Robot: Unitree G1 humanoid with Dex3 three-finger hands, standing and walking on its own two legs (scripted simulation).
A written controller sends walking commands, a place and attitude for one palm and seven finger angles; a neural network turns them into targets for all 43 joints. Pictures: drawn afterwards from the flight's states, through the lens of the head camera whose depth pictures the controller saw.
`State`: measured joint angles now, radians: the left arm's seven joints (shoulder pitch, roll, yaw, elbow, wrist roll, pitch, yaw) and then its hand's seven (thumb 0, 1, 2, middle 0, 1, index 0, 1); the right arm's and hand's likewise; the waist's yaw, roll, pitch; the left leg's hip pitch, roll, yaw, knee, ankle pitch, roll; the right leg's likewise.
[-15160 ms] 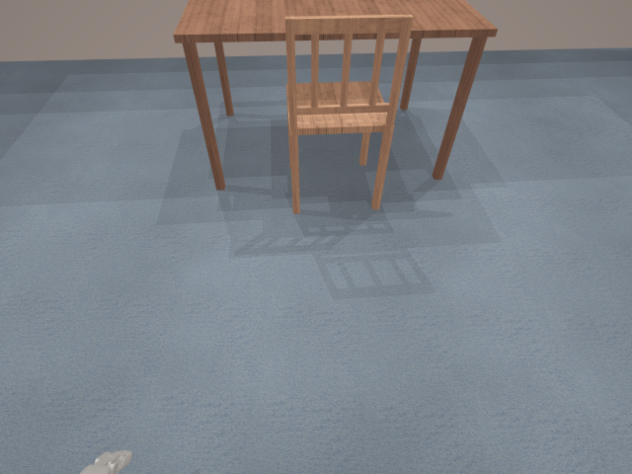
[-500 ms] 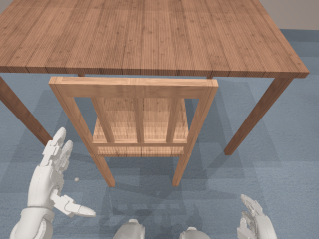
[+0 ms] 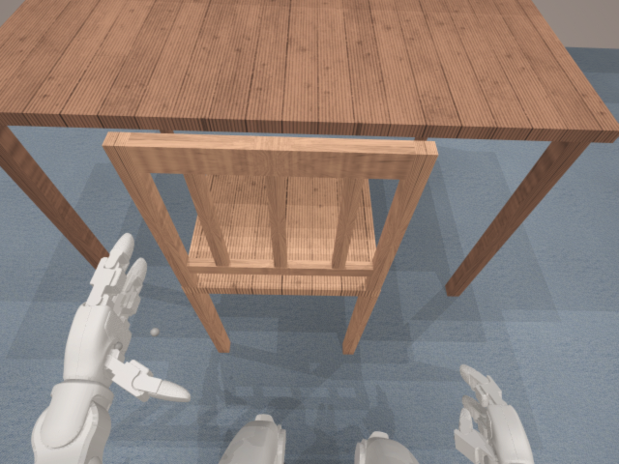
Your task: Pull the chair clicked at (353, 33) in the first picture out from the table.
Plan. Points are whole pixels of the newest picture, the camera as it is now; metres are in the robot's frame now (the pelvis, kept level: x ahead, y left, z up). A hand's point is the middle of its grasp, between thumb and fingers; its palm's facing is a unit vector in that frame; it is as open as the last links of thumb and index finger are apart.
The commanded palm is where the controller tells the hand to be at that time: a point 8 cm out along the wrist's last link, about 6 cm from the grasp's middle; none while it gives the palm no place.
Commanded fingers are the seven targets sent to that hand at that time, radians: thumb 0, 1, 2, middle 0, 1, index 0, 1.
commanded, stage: aim the fingers beside a spindle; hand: left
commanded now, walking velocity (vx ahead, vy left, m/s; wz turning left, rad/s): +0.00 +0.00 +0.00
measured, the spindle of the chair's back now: (278, 224) +0.47 +0.09 -0.03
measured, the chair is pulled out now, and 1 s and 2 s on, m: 0.00 0.00 0.00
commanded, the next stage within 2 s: none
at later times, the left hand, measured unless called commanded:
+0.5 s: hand (180, 312) +0.29 +0.18 +0.02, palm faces +0.03 -1.00 -0.05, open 16.9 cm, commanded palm +0.26 +0.24 +0.02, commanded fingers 0.00 -0.50 0.30 -0.06 -0.08 -0.06 -0.08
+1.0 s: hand (196, 305) +0.31 +0.18 +0.00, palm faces +0.04 -1.00 -0.04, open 16.9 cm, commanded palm +0.29 +0.23 +0.00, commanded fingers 0.00 -0.50 0.30 -0.06 -0.08 -0.06 -0.08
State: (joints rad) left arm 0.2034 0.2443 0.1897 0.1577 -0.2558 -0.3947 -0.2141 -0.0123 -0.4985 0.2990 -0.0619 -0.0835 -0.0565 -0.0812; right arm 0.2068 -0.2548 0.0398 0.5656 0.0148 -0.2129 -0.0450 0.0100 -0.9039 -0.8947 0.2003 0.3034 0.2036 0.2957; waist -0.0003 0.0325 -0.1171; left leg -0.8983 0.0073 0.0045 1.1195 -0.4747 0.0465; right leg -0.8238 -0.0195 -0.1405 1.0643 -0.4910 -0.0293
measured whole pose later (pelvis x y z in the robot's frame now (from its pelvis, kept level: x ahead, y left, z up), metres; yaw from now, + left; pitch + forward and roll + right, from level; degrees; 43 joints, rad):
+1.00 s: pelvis +0.00 -0.01 -0.03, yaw -1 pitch +19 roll -3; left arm 0.01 0.23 0.18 0.30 -0.21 -0.42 -0.16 -0.01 -0.50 0.30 -0.06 -0.08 -0.06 -0.08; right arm 0.19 -0.25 0.02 0.57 0.00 -0.15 -0.03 0.01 -0.91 -0.89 0.20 0.30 0.20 0.30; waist -0.02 0.02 -0.14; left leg -1.06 0.02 0.01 1.24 -0.52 0.04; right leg -1.00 -0.01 -0.13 1.20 -0.54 -0.04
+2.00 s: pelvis +0.00 +0.00 -0.03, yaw -1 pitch +21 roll -3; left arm 0.00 0.21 0.14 0.30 -0.19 -0.44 -0.12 -0.01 -0.50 0.30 -0.06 -0.08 -0.06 -0.08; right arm 0.18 -0.25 0.02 0.56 0.00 -0.10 -0.02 0.01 -0.91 -0.89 0.20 0.30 0.20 0.30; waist -0.02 0.03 -0.14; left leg -1.11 0.02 0.02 1.27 -0.52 0.05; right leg -1.04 -0.02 -0.12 1.23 -0.54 -0.04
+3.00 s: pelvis +0.00 +0.00 -0.03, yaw -1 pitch +21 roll -3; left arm 0.03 0.23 0.15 0.24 -0.21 -0.44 -0.13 -0.01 -0.50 0.30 -0.06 -0.08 -0.06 -0.08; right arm 0.19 -0.25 0.02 0.56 0.00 -0.12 -0.03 0.01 -0.91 -0.89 0.20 0.30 0.20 0.30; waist -0.02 0.03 -0.14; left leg -1.11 0.02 0.01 1.28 -0.53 0.05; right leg -1.04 -0.01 -0.13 1.23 -0.54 -0.03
